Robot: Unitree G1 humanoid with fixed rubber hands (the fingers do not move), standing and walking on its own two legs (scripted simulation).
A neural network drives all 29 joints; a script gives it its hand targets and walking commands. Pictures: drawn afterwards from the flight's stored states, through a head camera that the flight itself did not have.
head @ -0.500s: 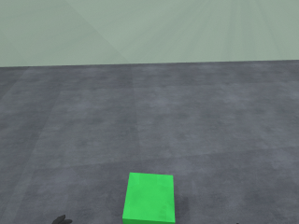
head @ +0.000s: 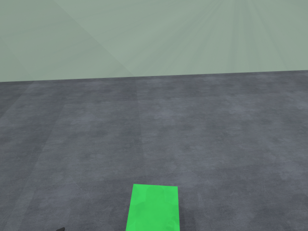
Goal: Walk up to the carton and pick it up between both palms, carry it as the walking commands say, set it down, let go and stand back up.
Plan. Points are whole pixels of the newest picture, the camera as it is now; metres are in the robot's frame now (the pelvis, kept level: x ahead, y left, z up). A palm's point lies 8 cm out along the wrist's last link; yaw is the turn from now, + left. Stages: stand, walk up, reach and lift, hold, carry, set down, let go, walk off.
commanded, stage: stand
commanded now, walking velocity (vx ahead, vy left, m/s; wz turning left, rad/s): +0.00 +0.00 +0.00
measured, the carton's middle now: (153, 215) +0.53 -0.02 -0.66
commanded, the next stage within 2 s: none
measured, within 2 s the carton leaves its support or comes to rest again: neither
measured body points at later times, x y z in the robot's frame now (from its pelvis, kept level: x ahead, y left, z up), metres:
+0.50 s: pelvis -0.01 +0.00 +0.00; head -0.09 +0.00 +0.44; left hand +0.12 +0.27 -0.10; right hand +0.05 -0.27 -0.12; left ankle +0.04 +0.11 -0.73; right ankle +0.00 -0.09 -0.73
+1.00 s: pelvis -0.02 +0.00 +0.00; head -0.10 +0.00 +0.44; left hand +0.09 +0.27 -0.11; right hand +0.02 -0.27 -0.13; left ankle +0.04 +0.11 -0.73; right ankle +0.00 -0.09 -0.73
